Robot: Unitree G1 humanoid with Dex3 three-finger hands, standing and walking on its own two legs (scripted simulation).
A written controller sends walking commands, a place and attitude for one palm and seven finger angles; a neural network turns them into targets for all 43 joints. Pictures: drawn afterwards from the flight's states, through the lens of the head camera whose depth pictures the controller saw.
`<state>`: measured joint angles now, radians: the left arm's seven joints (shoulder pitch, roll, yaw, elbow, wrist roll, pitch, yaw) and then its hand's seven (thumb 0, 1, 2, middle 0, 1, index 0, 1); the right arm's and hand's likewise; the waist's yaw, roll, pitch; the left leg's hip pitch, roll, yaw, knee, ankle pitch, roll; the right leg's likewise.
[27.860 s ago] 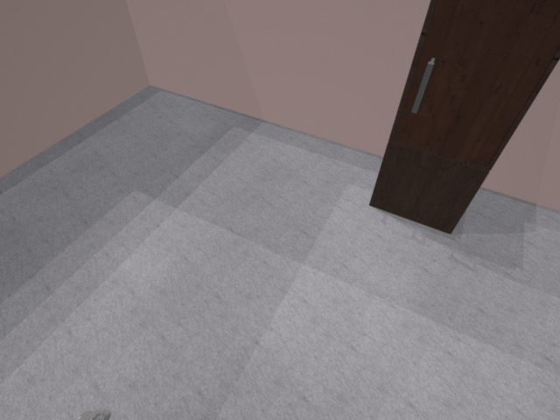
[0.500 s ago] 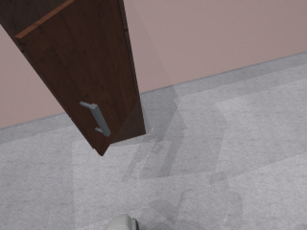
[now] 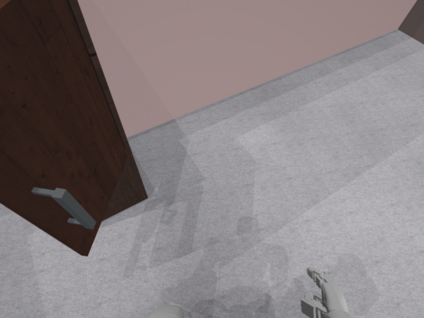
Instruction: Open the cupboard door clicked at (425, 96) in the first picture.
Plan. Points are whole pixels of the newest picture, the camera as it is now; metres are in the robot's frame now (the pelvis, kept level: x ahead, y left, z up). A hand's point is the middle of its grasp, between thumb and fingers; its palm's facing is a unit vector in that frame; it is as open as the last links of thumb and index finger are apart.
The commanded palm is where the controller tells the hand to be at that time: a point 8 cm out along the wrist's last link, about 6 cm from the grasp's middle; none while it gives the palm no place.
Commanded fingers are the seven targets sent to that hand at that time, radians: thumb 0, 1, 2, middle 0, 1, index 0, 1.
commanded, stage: walk to a spot facing it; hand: left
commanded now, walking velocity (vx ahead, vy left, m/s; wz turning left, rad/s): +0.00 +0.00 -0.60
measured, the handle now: (67, 209) +0.29 +0.35 -0.07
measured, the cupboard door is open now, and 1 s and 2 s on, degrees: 50 50 50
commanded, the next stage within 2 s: turn to face it in 2.00 s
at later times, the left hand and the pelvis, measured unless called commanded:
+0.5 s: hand (180, 256) +0.24 +0.10 -0.14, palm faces -0.32 -0.91 -0.28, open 7.3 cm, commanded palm none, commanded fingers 0.00 0.90 0.90 -0.20 -0.30 -0.20 -0.30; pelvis +0.04 -0.04 +0.01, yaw -17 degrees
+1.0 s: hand (198, 227) +0.32 +0.07 -0.15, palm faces -0.52 -0.84 -0.15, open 7.4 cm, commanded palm none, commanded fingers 0.00 0.90 0.90 -0.20 -0.30 -0.20 -0.30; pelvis +0.16 -0.06 +0.02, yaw -34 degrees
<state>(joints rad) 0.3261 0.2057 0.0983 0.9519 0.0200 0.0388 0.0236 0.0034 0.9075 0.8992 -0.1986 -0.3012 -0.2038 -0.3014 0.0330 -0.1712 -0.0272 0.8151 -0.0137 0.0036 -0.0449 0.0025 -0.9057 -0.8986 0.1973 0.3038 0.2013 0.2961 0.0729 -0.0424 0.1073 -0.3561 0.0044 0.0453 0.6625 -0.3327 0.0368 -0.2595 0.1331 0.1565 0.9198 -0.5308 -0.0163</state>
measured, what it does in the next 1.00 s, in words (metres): walks ahead, turning right: right foot, then left foot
